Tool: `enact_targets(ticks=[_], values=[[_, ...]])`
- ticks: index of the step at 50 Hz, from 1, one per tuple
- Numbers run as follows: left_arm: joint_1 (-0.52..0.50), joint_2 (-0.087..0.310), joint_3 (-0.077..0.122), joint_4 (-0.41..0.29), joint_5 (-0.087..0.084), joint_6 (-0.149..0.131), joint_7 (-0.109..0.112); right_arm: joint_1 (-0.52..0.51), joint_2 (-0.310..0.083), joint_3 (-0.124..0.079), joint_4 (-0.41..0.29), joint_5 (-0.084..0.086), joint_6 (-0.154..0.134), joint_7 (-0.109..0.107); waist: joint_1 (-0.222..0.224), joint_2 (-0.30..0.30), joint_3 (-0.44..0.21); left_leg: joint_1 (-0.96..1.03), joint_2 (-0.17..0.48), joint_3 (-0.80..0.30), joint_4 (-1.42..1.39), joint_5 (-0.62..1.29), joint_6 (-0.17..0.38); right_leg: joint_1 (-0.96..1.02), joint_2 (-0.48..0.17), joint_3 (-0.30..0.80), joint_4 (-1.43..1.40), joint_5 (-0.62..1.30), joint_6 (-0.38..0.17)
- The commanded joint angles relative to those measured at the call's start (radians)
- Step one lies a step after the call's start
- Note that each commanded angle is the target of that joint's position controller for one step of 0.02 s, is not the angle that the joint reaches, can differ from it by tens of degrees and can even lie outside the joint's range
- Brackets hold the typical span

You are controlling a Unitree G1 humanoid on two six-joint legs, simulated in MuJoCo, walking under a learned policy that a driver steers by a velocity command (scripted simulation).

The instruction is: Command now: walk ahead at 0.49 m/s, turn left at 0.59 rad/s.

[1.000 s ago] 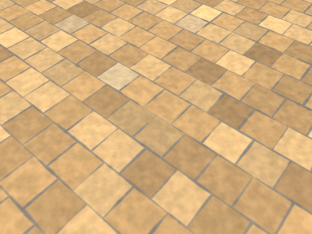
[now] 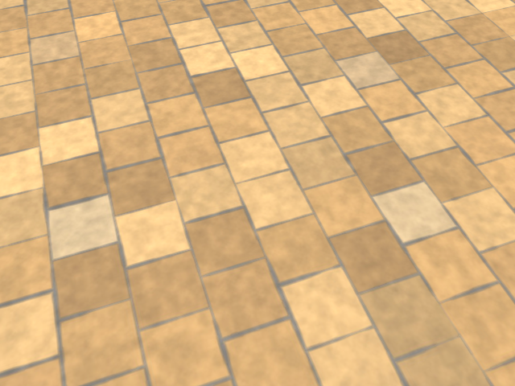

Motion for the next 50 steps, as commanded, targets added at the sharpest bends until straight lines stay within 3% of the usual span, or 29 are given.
enact_targets(ticks=[1, 5, 9, 14, 16, 17, 18, 19, 20, 21, 22, 23, 24, 25, 26, 28, 31, 35, 40, 44, 45, 46, 47, 48, 49, 50], values=[[0.028, 0.085, 0.023, -0.019, 0.002, -0.012, -0.005, 0.027, -0.033, -0.014, -0.084, 0.003, 0.006, 0.004, 0.001, -0.11, -0.037, -0.18, 0.128, -0.025, 0.003, 0.062, -0.002, 0.147, -0.287, 0.259, -0.277, 0.01, -0.171], [0.051, 0.136, 0.043, 0.011, -0.003, -0.019, -0.006, -0.055, -0.033, -0.011, -0.145, -0.011, 0.015, 0.004, 0.003, -0.077, -0.008, -0.271, 0.149, -0.027, -0.133, 0.189, -0.018, 0.166, -0.302, 0.126, -0.311, 0.154, -0.195], [0.071, 0.167, 0.048, 0.02, -0.006, -0.003, -0.001, -0.179, -0.027, -0.002, -0.188, -0.008, -0.001, 0.033, 0.046, -0.074, 0.007, -0.249, 0.132, 0.034, -0.379, 0.39, -0.012, 0.215, -0.271, -0.011, -0.29, 0.202, -0.156], [0.14, 0.214, 0.058, 0.041, -0.029, 0.028, 0.003, -0.316, -0.038, -0.001, -0.265, -0.004, 0.003, 0.064, 0.09, -0.085, 0.048, -0.245, 0.102, 0.108, -0.546, 0.317, 0.019, 0.348, -0.318, -0.06, -0.242, 0.187, -0.117], [0.137, 0.236, 0.065, 0.042, -0.036, 0.043, 0.006, -0.3, -0.062, -0.014, -0.282, -0.007, 0.006, 0.069, 0.062, -0.105, 0.029, -0.181, 0.057, 0.153, -0.578, 0.207, 0.053, 0.394, -0.329, -0.092, -0.149, 0.402, -0.097], [0.138, 0.246, 0.067, 0.043, -0.038, 0.05, 0.009, -0.246, -0.083, -0.026, -0.276, -0.012, 0.008, 0.067, 0.024, -0.119, -0.015, -0.078, 0.013, 0.182, -0.593, 0.162, 0.075, 0.393, -0.323, -0.111, -0.046, 0.578, -0.087], [0.128, 0.241, 0.063, 0.043, -0.038, 0.059, 0.012, -0.097, -0.119, -0.051, -0.238, -0.012, 0.008, 0.062, -0.065, -0.105, -0.091, 0.125, -0.044, 0.208, -0.661, 0.203, 0.107, 0.348, -0.292, -0.146, 0.146, 0.695, -0.066], [0.146, 0.199, 0.045, 0.034, -0.022, 0.057, 0.016, 0.093, -0.191, -0.088, -0.184, -0.009, 0.013, 0.045, -0.145, -0.044, -0.192, 0.445, -0.023, 0.122, -0.666, 0.247, 0.148, 0.148, -0.252, -0.158, 0.411, 0.563, -0.027], [0.224, 0.058, -0.001, -0.02, 0.017, 0.036, 0.003, 0.125, -0.323, -0.108, -0.178, -0.009, 0.012, 0.03, -0.059, 0.247, -0.264, 0.783, 0.269, -0.402, -0.736, 0.168, 0.297, -0.308, -0.091, -0.14, 0.803, -0.286, 0.039], [0.198, 0.111, 0.0, -0.014, -0.02, -0.005, -0.012, 0.168, -0.265, -0.085, -0.198, -0.013, -0.003, 0.035, -0.098, 0.195, -0.457, 0.862, 0.385, -0.755, -0.918, 0.092, 0.389, -0.417, -0.028, 0.104, 0.977, -0.454, 0.035], [0.099, 0.18, 0.022, -0.037, -0.063, -0.018, -0.019, 0.139, -0.2, -0.065, -0.18, -0.026, -0.015, 0.043, -0.116, 0.105, -0.327, 0.8, 0.349, -0.591, -0.918, 0.173, 0.325, -0.507, -0.079, 0.133, 0.995, -0.368, 0.019], [0.061, 0.162, 0.013, -0.049, -0.057, -0.023, -0.016, 0.076, -0.173, -0.057, -0.184, -0.02, -0.02, 0.044, -0.083, 0.062, -0.231, 0.656, 0.31, -0.438, -0.904, 0.263, 0.286, -0.493, -0.125, 0.122, 0.926, -0.286, 0.005], [0.044, 0.155, 0.014, -0.041, -0.034, -0.019, -0.007, -0.008, -0.136, -0.044, -0.195, -0.021, -0.021, 0.044, -0.044, -0.003, -0.169, 0.51, 0.27, -0.333, -0.91, 0.358, 0.252, -0.434, -0.165, 0.12, 0.851, -0.224, 0.006], [0.061, 0.158, 0.021, -0.034, -0.023, -0.007, -0.005, -0.057, -0.102, -0.031, -0.205, -0.03, -0.025, 0.044, -0.005, 0.006, -0.144, 0.409, 0.236, -0.264, -0.937, 0.427, 0.237, -0.36, -0.189, 0.129, 0.799, -0.187, 0.006], [0.085, 0.15, 0.022, -0.028, -0.022, 0.008, -0.008, -0.075, -0.096, -0.028, -0.207, -0.033, -0.029, 0.043, 0.018, 0.013, -0.134, 0.354, 0.222, -0.236, -0.97, 0.441, 0.235, -0.313, -0.194, 0.13, 0.77, -0.162, 0.01], [0.104, 0.117, 0.019, -0.021, -0.016, 0.031, -0.007, -0.068, -0.11, -0.031, -0.19, -0.028, -0.044, 0.04, 0.036, 0.002, -0.111, 0.303, 0.211, -0.175, -1.018, 0.5, 0.245, -0.296, -0.19, 0.117, 0.707, -0.12, 0.028], [0.018, 0.094, 0.013, -0.05, -0.003, 0.042, -0.002, -0.03, -0.125, -0.035, -0.157, -0.026, -0.049, 0.025, 0.018, -0.004, -0.049, 0.298, 0.191, -0.099, -1.062, 0.521, 0.234, -0.369, -0.184, 0.11, 0.558, 0.022, 0.057], [-0.098, 0.067, 0.004, -0.077, -0.01, 0.032, -0.015, 0.02, -0.134, -0.034, -0.119, -0.023, -0.04, 0.011, -0.03, 0.019, -0.007, 0.324, 0.154, -0.022, -1.074, 0.443, 0.183, -0.353, -0.146, 0.087, 0.296, 0.241, 0.054], [-0.222, 0.07, -0.001, -0.124, -0.02, 0.019, -0.04, 0.093, -0.153, -0.039, -0.06, -0.016, -0.03, 0.008, -0.077, 0.032, 0.047, 0.437, 0.209, -0.044, -1.037, 0.386, 0.174, -0.373, -0.109, 0.074, 0.143, 0.229, 0.022], [-0.178, 0.101, 0.008, -0.13, -0.019, 0.007, -0.057, 0.078, -0.174, -0.047, -0.04, -0.013, -0.014, -0.001, -0.031, 0.061, 0.016, 0.527, 0.243, -0.055, -0.937, 0.587, 0.139, -0.284, -0.074, 0.053, 0.087, 0.084, -0.035], [-0.107, 0.122, 0.019, -0.113, -0.017, 0.006, -0.053, 0.058, -0.183, -0.048, -0.042, -0.015, -0.009, -0.003, 0.012, 0.073, -0.032, 0.524, 0.223, -0.036, -0.854, 0.761, 0.123, -0.168, -0.038, 0.02, 0.074, 0.067, -0.056], [0.037, 0.16, 0.041, -0.07, -0.013, 0.007, -0.045, 0.046, -0.17, -0.04, -0.044, -0.019, -0.003, -0.004, 0.082, 0.059, -0.124, 0.48, 0.169, 0.004, -0.684, 0.874, 0.097, 0.038, -0.015, -0.001, 0.068, 0.094, -0.085], [0.22, 0.226, 0.058, -0.038, -0.003, 0.009, -0.035, 0.055, -0.13, -0.021, -0.063, -0.034, -0.003, -0.006, 0.146, -0.027, -0.273, 0.286, 0.112, 0.044, -0.391, 0.647, 0.06, 0.352, -0.173, 0.171, 0.107, 0.15, -0.15], [0.298, 0.299, 0.076, -0.014, 0.004, 0.013, -0.037, 0.202, -0.01, 0.012, -0.072, -0.025, -0.024, 0.005, 0.081, -0.317, -0.413, -0.133, -0.076, 0.046, -0.007, -0.034, -0.019, 0.717, -0.41, 0.671, 0.008, -0.063, -0.322], [0.299, 0.204, 0.052, -0.013, -0.02, 0.015, -0.038, 0.157, -0.091, 0.001, -0.055, -0.01, -0.044, 0.009, 0.122, -0.272, -0.42, -0.261, -0.059, -0.084, 0.12, -0.201, -0.012, 0.732, -0.415, 0.821, -0.107, -0.209, -0.314], [0.224, 0.165, 0.039, -0.025, -0.023, 0.018, -0.032, 0.05, -0.146, -0.014, -0.086, 0.013, -0.054, 0.014, 0.119, -0.201, -0.252, -0.336, -0.003, -0.061, 0.14, -0.131, -0.003, 0.602, -0.386, 0.662, -0.123, -0.211, -0.262]])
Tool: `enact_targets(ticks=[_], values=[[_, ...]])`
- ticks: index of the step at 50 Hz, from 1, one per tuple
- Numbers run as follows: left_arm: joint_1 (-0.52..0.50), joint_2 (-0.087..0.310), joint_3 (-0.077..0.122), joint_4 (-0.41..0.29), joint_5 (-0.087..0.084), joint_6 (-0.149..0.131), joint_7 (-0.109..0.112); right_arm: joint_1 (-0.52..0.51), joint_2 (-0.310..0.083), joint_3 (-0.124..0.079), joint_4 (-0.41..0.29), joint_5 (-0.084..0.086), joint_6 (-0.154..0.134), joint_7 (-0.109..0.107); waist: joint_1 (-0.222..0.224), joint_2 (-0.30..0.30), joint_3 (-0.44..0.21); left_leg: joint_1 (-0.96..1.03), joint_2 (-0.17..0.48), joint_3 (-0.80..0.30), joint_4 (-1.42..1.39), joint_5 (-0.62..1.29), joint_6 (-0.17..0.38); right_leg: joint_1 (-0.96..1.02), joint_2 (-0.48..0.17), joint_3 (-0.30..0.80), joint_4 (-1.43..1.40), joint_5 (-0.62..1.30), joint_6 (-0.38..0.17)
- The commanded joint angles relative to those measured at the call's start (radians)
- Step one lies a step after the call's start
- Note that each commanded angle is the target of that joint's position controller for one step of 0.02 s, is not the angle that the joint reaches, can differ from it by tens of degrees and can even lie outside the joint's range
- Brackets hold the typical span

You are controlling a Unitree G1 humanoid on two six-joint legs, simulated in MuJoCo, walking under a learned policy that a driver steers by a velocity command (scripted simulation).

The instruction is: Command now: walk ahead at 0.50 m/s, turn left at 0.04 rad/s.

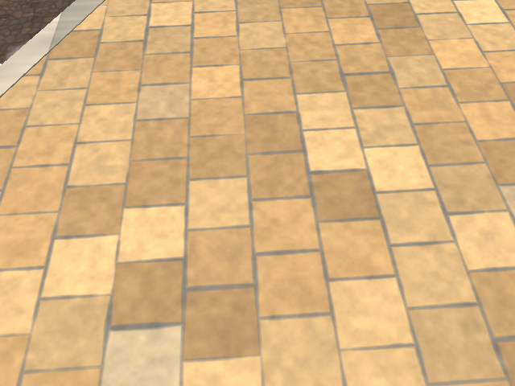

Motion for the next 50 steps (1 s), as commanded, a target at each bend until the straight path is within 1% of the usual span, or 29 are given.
enact_targets(ticks=[1, 2, 3, 6, 10, 14, 18, 20, 21, 22, 23, 24, 25, 26, 27, 28, 29, 32, 38, 41, 42, 43, 44, 45, 46, 47, 48, 49, 50], values=[[0.216, 0.139, 0.041, 0.002, -0.004, 0.007, 0.015, -0.075, -0.128, -0.015, -0.12, 0.018, -0.049, 0.004, 0.116, -0.079, -0.16, -0.568, 0.089, -0.034, 0.33, 0.086, 0.015, 0.606, -0.336, 0.53, -0.293, -0.112, -0.197], [0.168, 0.117, 0.033, -0.003, 0.005, 0.007, 0.013, -0.112, -0.12, -0.019, -0.127, -0.002, -0.047, 0.0, 0.086, -0.043, -0.09, -0.532, 0.122, -0.017, 0.259, 0.14, 0.012, 0.472, -0.299, 0.449, -0.321, -0.007, -0.185], [0.145, 0.098, 0.026, -0.007, 0.016, 0.003, 0.012, -0.092, -0.112, -0.024, -0.124, -0.009, -0.037, -0.001, 0.05, -0.064, -0.078, -0.469, 0.15, -0.023, 0.216, 0.178, 0.011, 0.396, -0.27, 0.393, -0.348, 0.057, -0.176], [0.151, 0.113, 0.03, 0.013, 0.007, -0.012, 0.011, -0.051, -0.065, -0.016, -0.112, -0.01, -0.009, -0.005, 0.016, -0.082, -0.058, -0.42, 0.167, -0.002, 0.127, 0.215, -0.011, 0.307, -0.244, 0.292, -0.415, 0.16, -0.194], [0.196, 0.146, 0.039, 0.04, 0.001, -0.003, 0.029, -0.176, -0.047, -0.01, -0.147, -0.018, -0.008, -0.007, 0.044, -0.064, -0.017, -0.504, 0.176, 0.018, -0.079, 0.408, -0.039, 0.331, -0.219, 0.194, -0.449, 0.239, -0.176], [0.24, 0.153, 0.035, 0.066, -0.002, 0.016, 0.041, -0.299, -0.012, 0.002, -0.17, -0.02, -0.025, 0.008, 0.088, -0.069, 0.006, -0.405, 0.116, 0.076, -0.34, 0.58, -0.038, 0.336, -0.166, 0.084, -0.402, 0.436, -0.121], [0.276, 0.158, 0.032, 0.096, -0.005, 0.043, 0.049, -0.355, -0.026, -0.003, -0.191, -0.018, -0.035, 0.03, 0.103, -0.099, -0.017, -0.358, 0.071, 0.073, -0.452, 0.575, -0.012, 0.44, -0.203, 0.105, -0.298, 0.492, -0.1], [0.248, 0.169, 0.035, 0.098, -0.011, 0.052, 0.054, -0.306, -0.061, -0.016, -0.182, -0.029, -0.041, 0.034, 0.06, -0.112, -0.048, -0.274, 0.053, 0.062, -0.514, 0.534, 0.019, 0.469, -0.211, 0.142, -0.205, 0.512, -0.074], [0.224, 0.165, 0.034, 0.094, -0.015, 0.056, 0.056, -0.22, -0.082, -0.027, -0.153, -0.04, -0.046, 0.029, 0.011, -0.1, -0.086, -0.153, 0.035, 0.078, -0.58, 0.607, 0.04, 0.458, -0.176, 0.139, -0.113, 0.544, -0.05], [0.24, 0.138, 0.024, 0.084, -0.002, 0.051, 0.056, -0.138, -0.146, -0.044, -0.135, -0.053, -0.052, 0.02, -0.011, -0.04, -0.172, 0.047, 0.115, 0.027, -0.556, 0.959, 0.076, 0.379, -0.113, 0.116, 0.035, 0.431, -0.008], [0.34, 0.053, -0.005, 0.077, 0.017, 0.038, 0.049, -0.062, -0.204, -0.052, -0.136, -0.079, -0.044, 0.008, 0.006, 0.141, -0.325, 0.427, 0.37, -0.199, -0.449, 1.346, 0.215, 0.075, -0.02, 0.088, 0.338, -0.036, 0.055], [0.403, 0.051, -0.013, 0.094, -0.004, 0.039, 0.045, -0.035, -0.153, -0.042, -0.14, -0.055, -0.022, 0.005, -0.012, 0.259, -0.475, 0.528, 0.505, -0.359, -0.458, 1.372, 0.326, -0.051, 0.037, 0.13, 0.57, -0.583, 0.09], [0.348, 0.164, 0.021, 0.087, -0.025, 0.051, 0.044, -0.054, -0.135, -0.037, -0.152, -0.036, -0.002, 0.005, -0.034, 0.152, -0.438, 0.431, 0.464, -0.32, -0.504, 1.154, 0.299, -0.099, -0.001, 0.177, 0.67, -0.581, 0.095], [0.267, 0.166, 0.03, 0.06, -0.034, 0.068, 0.051, -0.124, -0.118, -0.032, -0.161, -0.028, 0.009, -0.002, -0.015, 0.101, -0.329, 0.319, 0.422, -0.252, -0.552, 0.934, 0.26, -0.16, -0.036, 0.147, 0.69, -0.515, 0.102], [0.24, 0.145, 0.031, 0.057, -0.027, 0.094, 0.061, -0.193, -0.089, -0.022, -0.158, -0.024, 0.014, -0.005, 0.014, 0.07, -0.22, 0.163, 0.378, -0.182, -0.617, 0.746, 0.233, -0.156, -0.068, 0.129, 0.646, -0.458, 0.116], [0.248, 0.135, 0.037, 0.057, -0.019, 0.123, 0.073, -0.253, -0.075, -0.018, -0.158, -0.03, 0.017, -0.008, 0.047, 0.093, -0.164, 0.018, 0.349, -0.13, -0.679, 0.568, 0.209, -0.093, -0.093, 0.126, 0.602, -0.399, 0.128], [0.271, 0.112, 0.036, 0.057, -0.015, 0.147, 0.082, -0.294, -0.088, -0.023, -0.154, -0.042, 0.019, -0.008, 0.071, 0.128, -0.124, -0.109, 0.318, -0.074, -0.731, 0.47, 0.202, -0.015, -0.084, 0.092, 0.581, -0.346, 0.14], [0.286, 0.093, 0.043, 0.037, -0.004, 0.169, 0.092, -0.343, -0.094, -0.029, -0.143, -0.049, 0.014, -0.016, 0.091, 0.143, -0.106, -0.192, 0.313, 0.026, -0.771, 0.431, 0.211, 0.049, -0.084, 0.06, 0.502, -0.261, 0.137], [0.181, 0.101, 0.048, -0.034, -0.001, 0.167, 0.064, -0.332, -0.138, -0.045, -0.101, -0.027, 0.041, -0.038, 0.053, 0.117, -0.137, -0.087, 0.369, 0.075, -0.748, 0.383, 0.201, 0.107, -0.099, 0.026, 0.268, -0.193, 0.092], [0.215, 0.101, 0.059, -0.035, 0.001, 0.169, 0.049, -0.348, -0.149, -0.051, -0.083, -0.004, 0.059, -0.035, 0.085, 0.105, -0.124, -0.071, 0.359, 0.114, -0.674, 0.318, 0.143, 0.206, -0.066, -0.023, 0.069, -0.129, 0.042], [0.248, 0.113, 0.068, -0.022, 0.006, 0.169, 0.048, -0.33, -0.129, -0.048, -0.07, 0.003, 0.066, -0.035, 0.092, 0.075, -0.116, -0.095, 0.325, 0.144, -0.606, 0.265, 0.098, 0.263, -0.04, -0.025, -0.014, -0.09, 0.012], [0.272, 0.158, 0.082, -0.024, 0.014, 0.166, 0.055, -0.284, -0.091, -0.042, -0.048, 0.001, 0.074, -0.031, 0.087, -0.053, -0.069, -0.175, 0.249, 0.217, -0.433, 0.171, 0.016, 0.305, -0.096, 0.106, -0.167, 0.023, -0.038], [0.257, 0.272, 0.102, -0.062, 0.012, 0.166, 0.076, -0.266, -0.037, -0.028, -0.076, -0.039, 0.075, -0.023, 0.033, -0.363, -0.029, -0.446, 0.088, 0.294, -0.112, -0.12, -0.096, 0.393, -0.341, 0.474, -0.234, 0.299, -0.167], [0.266, 0.291, 0.1, -0.081, 0.046, 0.142, 0.066, -0.396, -0.078, -0.041, -0.118, -0.04, 0.07, -0.031, 0.102, -0.307, -0.047, -0.506, 0.024, 0.102, 0.07, -0.188, -0.088, 0.292, -0.399, 0.591, -0.303, 0.244, -0.283], [0.226, 0.268, 0.095, -0.088, 0.053, 0.116, 0.061, -0.41, -0.098, -0.05, -0.119, -0.022, 0.071, -0.036, 0.08, -0.215, -0.044, -0.519, 0.042, 0.044, 0.142, -0.102, -0.068, 0.287, -0.351, 0.514, -0.31, 0.178, -0.248], [0.164, 0.244, 0.091, -0.098, 0.03, 0.102, 0.064, -0.375, -0.103, -0.057, -0.1, -0.018, 0.073, -0.042, 0.043, -0.167, -0.045, -0.528, 0.056, 0.023, 0.145, -0.001, -0.056, 0.296, -0.302, 0.444, -0.294, 0.145, -0.186], [0.12, 0.203, 0.08, -0.111, 0.009, 0.099, 0.068, -0.353, -0.111, -0.063, -0.075, -0.027, 0.077, -0.051, 0.031, -0.134, -0.063, -0.521, 0.066, 0.015, 0.142, 0.055, -0.058, 0.307, -0.273, 0.402, -0.278, 0.141, -0.143], [0.099, 0.186, 0.072, -0.118, -0.001, 0.101, 0.074, -0.341, -0.112, -0.066, -0.07, -0.035, 0.077, -0.054, 0.021, -0.136, -0.075, -0.496, 0.06, 0.017, 0.156, 0.102, -0.066, 0.299, -0.254, 0.373, -0.269, 0.187, -0.133], [0.109, 0.171, 0.065, -0.122, 0.001, 0.103, 0.079, -0.338, -0.104, -0.066, -0.07, -0.033, 0.073, -0.052, 0.019, -0.135, -0.098, -0.473, 0.049, 0.016, 0.169, 0.132, -0.071, 0.308, -0.239, 0.362, -0.261, 0.232, -0.134]])
Over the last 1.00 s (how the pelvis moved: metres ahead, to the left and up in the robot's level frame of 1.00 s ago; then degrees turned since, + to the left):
0.55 0.12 -0.01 17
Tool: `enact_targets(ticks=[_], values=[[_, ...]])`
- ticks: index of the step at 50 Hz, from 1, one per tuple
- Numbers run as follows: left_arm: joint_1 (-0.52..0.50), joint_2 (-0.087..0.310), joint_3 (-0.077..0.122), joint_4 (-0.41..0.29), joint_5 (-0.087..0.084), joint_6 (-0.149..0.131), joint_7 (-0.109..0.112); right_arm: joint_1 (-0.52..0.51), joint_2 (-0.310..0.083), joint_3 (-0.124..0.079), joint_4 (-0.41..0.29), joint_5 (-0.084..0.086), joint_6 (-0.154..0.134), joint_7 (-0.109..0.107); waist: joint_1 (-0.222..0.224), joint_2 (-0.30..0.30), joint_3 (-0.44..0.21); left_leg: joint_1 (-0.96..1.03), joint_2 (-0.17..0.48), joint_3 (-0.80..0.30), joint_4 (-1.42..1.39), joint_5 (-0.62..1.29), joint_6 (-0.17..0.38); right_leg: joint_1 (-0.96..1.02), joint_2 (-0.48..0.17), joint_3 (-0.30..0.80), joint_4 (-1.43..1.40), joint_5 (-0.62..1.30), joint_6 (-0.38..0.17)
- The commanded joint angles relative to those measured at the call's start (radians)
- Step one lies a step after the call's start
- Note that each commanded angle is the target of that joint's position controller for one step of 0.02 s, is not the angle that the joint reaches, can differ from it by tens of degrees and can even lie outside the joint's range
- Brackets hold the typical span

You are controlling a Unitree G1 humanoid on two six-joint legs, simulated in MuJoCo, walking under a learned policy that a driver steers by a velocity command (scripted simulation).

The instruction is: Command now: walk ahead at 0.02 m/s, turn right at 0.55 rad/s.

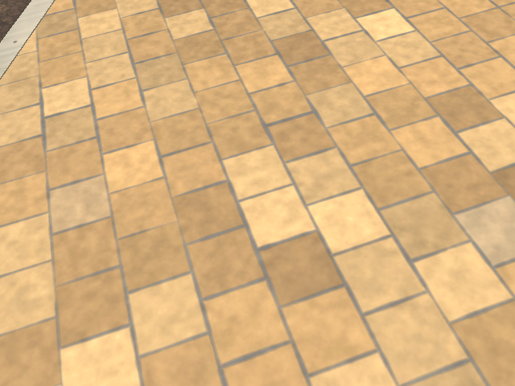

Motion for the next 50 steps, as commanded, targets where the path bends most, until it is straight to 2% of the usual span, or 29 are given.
enact_targets(ticks=[1, 5, 10, 14, 16, 17, 18, 19, 20, 21, 22, 23, 27, 30, 32, 33, 34, 35, 36, 37, 38, 39, 40, 41, 42, 43, 45, 47, 50], values=[[-0.059, 0.148, 0.032, -0.093, -0.009, -0.023, 0.018, -0.016, -0.082, -0.027, -0.059, 0.001, -0.017, -0.007, -0.039, -0.148, -0.121, -0.089, -0.001, -0.069, 0.082, 0.081, -0.01, 0.17, -0.217, 0.28, -0.199, 0.36, -0.154], [-0.017, 0.17, 0.042, -0.099, -0.017, -0.014, 0.033, -0.055, -0.054, -0.013, -0.073, 0.01, -0.028, -0.002, -0.009, -0.159, -0.125, -0.092, -0.013, -0.088, -0.126, 0.106, -0.034, 0.259, -0.205, 0.31, -0.178, 0.344, -0.158], [-0.043, 0.196, 0.054, -0.129, -0.012, 0.005, 0.028, -0.052, -0.067, -0.01, -0.071, 0.018, -0.039, 0.017, 0.003, -0.188, -0.11, 0.055, -0.039, -0.089, -0.305, 0.07, -0.044, 0.177, -0.191, 0.383, -0.166, 0.292, -0.18], [-0.086, 0.19, 0.052, -0.149, -0.019, 0.014, 0.019, -0.006, -0.086, -0.012, -0.065, 0.024, -0.056, 0.034, -0.008, -0.198, -0.135, 0.15, -0.049, -0.09, -0.438, 0.055, -0.026, 0.196, -0.18, 0.451, -0.119, 0.408, -0.172], [-0.116, 0.175, 0.044, -0.157, -0.029, 0.021, 0.022, 0.052, -0.085, -0.012, -0.049, 0.021, -0.064, 0.045, -0.042, -0.188, -0.149, 0.272, -0.042, -0.064, -0.632, 0.198, -0.001, 0.179, -0.145, 0.436, -0.068, 0.414, -0.131], [-0.106, 0.158, 0.038, -0.156, -0.03, 0.023, 0.025, 0.074, -0.1, -0.016, -0.043, 0.013, -0.066, 0.048, -0.047, -0.163, -0.151, 0.367, -0.003, -0.078, -0.717, 0.325, 0.022, 0.13, -0.11, 0.414, -0.04, 0.316, -0.089], [-0.07, 0.105, 0.02, -0.156, -0.012, 0.022, 0.024, 0.101, -0.146, -0.022, -0.049, -0.007, -0.063, 0.046, -0.033, -0.018, -0.186, 0.5, 0.161, -0.235, -0.755, 0.355, 0.084, 0.008, -0.027, 0.327, 0.089, 0.029, -0.036], [-0.04, 0.083, 0.015, -0.178, -0.013, 0.012, 0.02, 0.1, -0.212, -0.032, -0.038, -0.022, -0.053, 0.042, 0.012, 0.225, -0.133, 0.54, 0.309, -0.457, -0.788, 0.365, 0.236, -0.213, 0.141, 0.154, 0.219, -0.34, 0.016], [-0.065, 0.159, 0.032, -0.174, -0.002, -0.002, 0.02, 0.101, -0.174, -0.026, -0.052, -0.023, -0.06, 0.042, -0.033, 0.203, -0.103, 0.49, 0.384, -0.567, -0.831, 0.14, 0.328, -0.289, 0.082, 0.161, 0.415, -0.373, 0.048], [-0.077, 0.196, 0.047, -0.16, -0.014, -0.01, 0.015, 0.096, -0.148, -0.02, -0.059, -0.009, -0.067, 0.039, -0.039, 0.138, -0.07, 0.482, 0.336, -0.524, -0.855, -0.084, 0.307, -0.327, 0.055, 0.169, 0.497, -0.294, 0.051], [-0.07, 0.173, 0.044, -0.142, -0.01, -0.012, 0.011, 0.079, -0.132, -0.014, -0.054, 0.008, -0.071, 0.035, -0.027, 0.13, -0.037, 0.485, 0.278, -0.47, -0.868, -0.165, 0.259, -0.359, 0.044, 0.156, 0.516, -0.231, 0.064], [-0.068, 0.155, 0.039, -0.133, -0.005, -0.015, 0.007, 0.086, -0.113, -0.006, -0.048, 0.02, -0.075, 0.031, -0.034, 0.139, -0.013, 0.502, 0.255, -0.439, -0.883, -0.168, 0.236, -0.391, 0.03, 0.148, 0.517, -0.177, 0.077], [-0.153, 0.087, 0.014, -0.146, -0.013, -0.055, -0.011, 0.166, -0.125, -0.004, -0.024, 0.019, -0.083, 0.023, -0.084, 0.111, 0.009, 0.499, 0.199, -0.302, -0.914, -0.002, 0.227, -0.354, -0.02, 0.014, 0.381, -0.044, 0.097], [-0.203, 0.037, -0.007, -0.158, -0.012, -0.073, -0.013, 0.182, -0.141, -0.003, -0.014, 0.013, -0.078, 0.026, -0.104, 0.123, 0.012, 0.439, 0.169, -0.202, -0.871, 0.255, 0.226, -0.191, -0.014, -0.026, 0.171, -0.049, 0.1], [-0.184, 0.062, -0.001, -0.156, -0.018, -0.073, -0.015, 0.212, -0.169, -0.008, -0.002, 0.015, -0.072, 0.036, -0.099, 0.136, -0.014, 0.426, 0.19, -0.197, -0.828, 0.389, 0.237, -0.094, 0.004, -0.044, 0.095, -0.042, 0.094], [-0.159, 0.072, 0.003, -0.15, -0.022, -0.071, -0.016, 0.208, -0.173, -0.008, -0.001, 0.022, -0.068, 0.04, -0.081, 0.136, -0.027, 0.416, 0.198, -0.199, -0.805, 0.427, 0.233, -0.037, 0.01, -0.046, 0.041, 0.008, 0.084], [-0.122, 0.074, 0.006, -0.137, -0.021, -0.068, -0.017, 0.19, -0.165, -0.004, -0.003, 0.031, -0.063, 0.04, -0.052, 0.128, -0.037, 0.394, 0.196, -0.196, -0.776, 0.437, 0.216, 0.042, 0.018, -0.048, -0.041, 0.087, 0.068], [-0.086, 0.085, 0.012, -0.122, -0.016, -0.063, -0.014, 0.188, -0.145, 0.005, -0.001, 0.033, -0.062, 0.041, -0.03, 0.112, -0.051, 0.369, 0.183, -0.193, -0.743, 0.43, 0.187, 0.133, 0.024, -0.042, -0.113, 0.143, 0.05], [-0.058, 0.103, 0.018, -0.121, -0.012, -0.057, -0.006, 0.196, -0.108, 0.02, 0.004, 0.023, -0.066, 0.043, -0.011, 0.087, -0.076, 0.331, 0.154, -0.169, -0.697, 0.403, 0.137, 0.242, -0.015, 0.006, -0.155, 0.205, 0.028], [-0.009, 0.158, 0.027, -0.128, 0.001, -0.05, 0.006, 0.202, -0.05, 0.041, -0.007, -0.008, -0.076, 0.047, -0.002, -0.025, -0.155, 0.263, 0.087, -0.099, -0.553, 0.274, 0.07, 0.392, -0.163, 0.155, -0.127, 0.469, -0.01], [-0.021, 0.191, 0.028, -0.128, 0.012, -0.036, 0.01, 0.277, 0.011, 0.059, -0.01, -0.012, -0.084, 0.041, -0.051, -0.239, -0.209, 0.168, 0.021, -0.021, -0.436, 0.011, 0.009, 0.434, -0.306, 0.303, -0.115, 0.546, -0.132], [-0.001, 0.111, 0.01, -0.115, 0.009, -0.033, 0.002, 0.224, -0.045, 0.052, -0.017, -0.003, -0.075, 0.032, -0.001, -0.24, -0.19, 0.153, 0.039, -0.048, -0.356, -0.141, -0.022, 0.368, -0.327, 0.378, -0.164, 0.455, -0.196], [-0.011, 0.091, -0.001, -0.106, 0.012, -0.037, -0.006, 0.188, -0.09, 0.038, -0.027, 0.009, -0.064, 0.029, 0.003, -0.224, -0.131, 0.098, 0.041, -0.051, -0.267, -0.199, -0.033, 0.338, -0.315, 0.369, -0.189, 0.412, -0.201], [-0.023, 0.103, 0.001, -0.098, 0.013, -0.041, -0.011, 0.192, -0.101, 0.03, -0.012, 0.011, -0.051, 0.024, -0.003, -0.205, -0.112, 0.074, 0.047, -0.056, -0.189, -0.211, -0.04, 0.317, -0.295, 0.344, -0.196, 0.4, -0.188], [-0.053, 0.116, 0.003, -0.097, 0.006, -0.046, -0.014, 0.208, -0.109, 0.023, -0.003, 0.005, -0.039, 0.02, -0.017, -0.187, -0.09, 0.07, 0.057, -0.061, -0.161, -0.176, -0.044, 0.278, -0.285, 0.313, -0.205, 0.411, -0.179], [-0.089, 0.108, 0.0, -0.096, 0.005, -0.052, -0.013, 0.218, -0.101, 0.021, 0.006, 0.005, -0.03, 0.017, -0.039, -0.168, -0.081, 0.108, 0.074, -0.073, -0.171, -0.124, -0.046, 0.228, -0.268, 0.274, -0.213, 0.45, -0.167], [-0.143, 0.086, -0.006, -0.087, 0.012, -0.053, -0.012, 0.233, -0.061, 0.03, 0.023, 0.006, -0.023, 0.017, -0.066, -0.159, -0.082, 0.214, 0.066, -0.049, -0.243, -0.042, -0.051, 0.144, -0.214, 0.179, -0.211, 0.517, -0.151], [-0.157, 0.075, -0.009, -0.072, 0.015, -0.049, -0.011, 0.213, -0.043, 0.036, 0.025, 0.005, -0.022, 0.018, -0.062, -0.169, -0.092, 0.29, 0.05, -0.026, -0.342, 0.035, -0.05, 0.119, -0.183, 0.13, -0.199, 0.541, -0.15], [-0.165, 0.066, -0.014, -0.04, -0.002, -0.042, -0.013, 0.197, -0.041, 0.038, 0.028, 0.004, -0.02, 0.021, -0.075, -0.151, -0.095, 0.404, 0.033, -0.005, -0.564, 0.241, -0.029, 0.103, -0.165, 0.12, -0.169, 0.425, -0.131]])
Over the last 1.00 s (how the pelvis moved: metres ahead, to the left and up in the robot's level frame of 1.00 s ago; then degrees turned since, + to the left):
0.28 -0.01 0.02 -18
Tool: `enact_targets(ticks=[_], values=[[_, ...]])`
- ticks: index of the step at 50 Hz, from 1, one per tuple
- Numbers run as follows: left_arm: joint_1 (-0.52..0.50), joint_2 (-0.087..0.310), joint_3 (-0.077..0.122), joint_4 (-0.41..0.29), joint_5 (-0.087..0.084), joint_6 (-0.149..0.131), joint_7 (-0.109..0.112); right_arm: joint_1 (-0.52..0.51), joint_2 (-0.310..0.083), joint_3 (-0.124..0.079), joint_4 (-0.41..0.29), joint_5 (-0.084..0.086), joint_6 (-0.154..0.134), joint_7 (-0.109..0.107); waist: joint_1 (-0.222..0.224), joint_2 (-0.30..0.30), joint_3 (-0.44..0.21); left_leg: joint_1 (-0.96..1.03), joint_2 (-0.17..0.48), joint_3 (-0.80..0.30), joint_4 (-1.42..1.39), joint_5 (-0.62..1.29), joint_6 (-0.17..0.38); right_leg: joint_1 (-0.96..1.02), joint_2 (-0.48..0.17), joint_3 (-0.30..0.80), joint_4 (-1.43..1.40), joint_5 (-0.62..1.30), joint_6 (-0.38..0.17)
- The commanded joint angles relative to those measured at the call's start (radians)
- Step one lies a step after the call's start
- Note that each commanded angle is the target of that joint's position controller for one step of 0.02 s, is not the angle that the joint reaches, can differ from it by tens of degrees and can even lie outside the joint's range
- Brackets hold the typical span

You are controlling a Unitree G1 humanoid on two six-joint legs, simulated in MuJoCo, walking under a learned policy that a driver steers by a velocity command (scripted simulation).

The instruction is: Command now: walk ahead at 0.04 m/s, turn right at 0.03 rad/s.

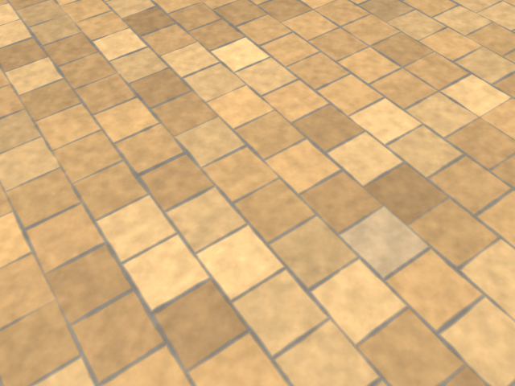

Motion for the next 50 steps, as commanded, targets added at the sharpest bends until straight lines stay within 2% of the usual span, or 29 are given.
enact_targets(ticks=[1, 2, 3, 4, 5, 6, 8, 11, 20, 35, 50], values=[[-0.034, 0.122, 0.029, -0.028, -0.015, -0.012, -0.001, 0.062, -0.071, -0.012, -0.025, -0.014, -0.003, 0.0, -0.04, -0.124, -0.091, 0.196, -0.007, 0.006, -0.217, 0.272, 0.028, -0.015, -0.183, 0.139, -0.079, 0.263, -0.103], [-0.005, 0.109, 0.024, -0.013, -0.004, -0.015, -0.004, 0.048, -0.109, -0.018, -0.037, -0.021, -0.003, -0.003, -0.022, -0.08, -0.084, 0.24, 0.041, -0.048, -0.232, 0.377, 0.047, -0.043, -0.149, 0.131, -0.07, 0.099, -0.058], [0.033, 0.117, 0.028, -0.006, 0.009, -0.018, -0.008, 0.021, -0.174, -0.033, -0.041, -0.008, 0.0, -0.007, 0.027, 0.018, -0.048, 0.21, 0.06, -0.05, -0.191, 0.38, 0.08, -0.061, -0.087, 0.087, -0.066, -0.02, -0.023], [0.034, 0.112, 0.025, 0.002, 0.013, -0.016, -0.005, -0.01, -0.154, -0.034, -0.035, 0.006, 0.001, -0.005, 0.026, 0.06, -0.032, 0.161, 0.044, -0.044, -0.181, 0.273, 0.108, -0.042, -0.057, 0.057, -0.057, -0.027, 0.002], [0.005, 0.127, 0.028, 0.008, 0.006, -0.015, -0.001, -0.017, -0.116, -0.027, -0.034, 0.005, -0.002, -0.002, 0.002, 0.04, -0.017, 0.131, 0.032, -0.045, -0.193, 0.231, 0.107, -0.024, -0.052, 0.045, -0.032, 0.002, 0.011], [-0.007, 0.127, 0.03, 0.01, -0.002, -0.012, 0.006, -0.017, -0.102, -0.023, -0.026, -0.002, -0.008, -0.001, -0.001, 0.037, -0.027, 0.127, 0.027, -0.044, -0.197, 0.25, 0.099, -0.008, -0.058, 0.043, -0.014, 0.056, 0.01], [0.004, 0.129, 0.033, 0.023, -0.004, -0.001, 0.012, -0.012, -0.089, -0.018, -0.01, -0.003, -0.02, 0.001, -0.001, 0.042, -0.046, 0.146, 0.019, -0.034, -0.186, 0.32, 0.087, 0.015, -0.064, 0.046, 0.004, 0.154, 0.007], [0.014, 0.129, 0.035, 0.048, -0.007, 0.004, 0.015, -0.013, -0.093, -0.017, 0.013, 0.002, -0.024, 0.0, 0.0, 0.015, -0.061, 0.157, 0.012, -0.027, -0.173, 0.351, 0.085, 0.043, -0.069, 0.045, 0.014, 0.211, 0.007], [0.026, 0.136, 0.039, 0.133, -0.011, 0.014, 0.024, -0.038, -0.089, -0.015, 0.072, 0.003, -0.015, -0.004, 0.002, -0.034, -0.043, 0.162, -0.004, -0.015, -0.182, 0.346, 0.091, 0.066, -0.073, 0.04, 0.007, 0.23, 0.02], [0.037, 0.129, 0.028, 0.251, -0.012, 0.013, 0.035, -0.03, -0.067, -0.01, 0.159, 0.001, -0.007, -0.011, 0.004, -0.029, -0.006, 0.145, -0.025, 0.002, -0.216, 0.251, 0.084, 0.049, -0.071, 0.031, -0.022, 0.138, 0.027], [0.079, 0.1, 0.011, 0.326, -0.012, 0.009, 0.038, 0.026, -0.041, 0.0, 0.206, 0.002, -0.007, -0.017, 0.005, -0.034, 0.016, 0.119, -0.035, 0.009, -0.231, 0.186, 0.083, 0.019, -0.066, 0.024, -0.04, 0.068, 0.029]])
Over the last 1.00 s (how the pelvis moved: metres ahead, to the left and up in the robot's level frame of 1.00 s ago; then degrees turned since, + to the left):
0.11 -0.03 0.00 -15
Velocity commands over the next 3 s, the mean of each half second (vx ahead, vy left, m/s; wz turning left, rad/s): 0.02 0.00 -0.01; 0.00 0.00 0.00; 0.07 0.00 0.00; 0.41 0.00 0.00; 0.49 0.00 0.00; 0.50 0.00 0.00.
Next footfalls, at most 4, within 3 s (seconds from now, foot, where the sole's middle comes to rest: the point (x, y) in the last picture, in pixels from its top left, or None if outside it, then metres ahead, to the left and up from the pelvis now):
0.04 left None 0.05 0.15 -0.78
2.00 right None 0.45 -0.08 -0.78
2.56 left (214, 295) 0.75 0.17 -0.78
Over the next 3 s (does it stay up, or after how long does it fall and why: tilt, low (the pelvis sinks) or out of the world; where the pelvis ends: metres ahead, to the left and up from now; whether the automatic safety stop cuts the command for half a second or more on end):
stays up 0.81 0.08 0.00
